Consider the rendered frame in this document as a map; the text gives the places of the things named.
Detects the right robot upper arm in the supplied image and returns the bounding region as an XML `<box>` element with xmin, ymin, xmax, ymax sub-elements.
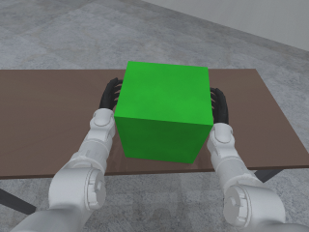
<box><xmin>223</xmin><ymin>184</ymin><xmax>309</xmax><ymax>232</ymax></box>

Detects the right robot forearm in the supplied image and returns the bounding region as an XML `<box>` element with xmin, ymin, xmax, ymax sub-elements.
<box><xmin>207</xmin><ymin>123</ymin><xmax>286</xmax><ymax>221</ymax></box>

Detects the robot right hand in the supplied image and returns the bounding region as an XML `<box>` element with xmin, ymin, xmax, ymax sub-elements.
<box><xmin>210</xmin><ymin>87</ymin><xmax>229</xmax><ymax>125</ymax></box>

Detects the carton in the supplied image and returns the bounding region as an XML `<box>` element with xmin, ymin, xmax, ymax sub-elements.
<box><xmin>114</xmin><ymin>61</ymin><xmax>213</xmax><ymax>163</ymax></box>

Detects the left robot forearm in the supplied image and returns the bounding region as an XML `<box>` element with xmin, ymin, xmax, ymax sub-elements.
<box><xmin>48</xmin><ymin>108</ymin><xmax>116</xmax><ymax>204</ymax></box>

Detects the left robot upper arm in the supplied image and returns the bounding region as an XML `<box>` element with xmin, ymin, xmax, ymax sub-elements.
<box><xmin>10</xmin><ymin>167</ymin><xmax>106</xmax><ymax>232</ymax></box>

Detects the table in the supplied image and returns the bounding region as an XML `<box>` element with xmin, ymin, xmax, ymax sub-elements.
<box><xmin>0</xmin><ymin>69</ymin><xmax>309</xmax><ymax>215</ymax></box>

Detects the robot left hand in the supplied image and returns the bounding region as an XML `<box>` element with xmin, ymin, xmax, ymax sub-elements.
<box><xmin>98</xmin><ymin>77</ymin><xmax>123</xmax><ymax>110</ymax></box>

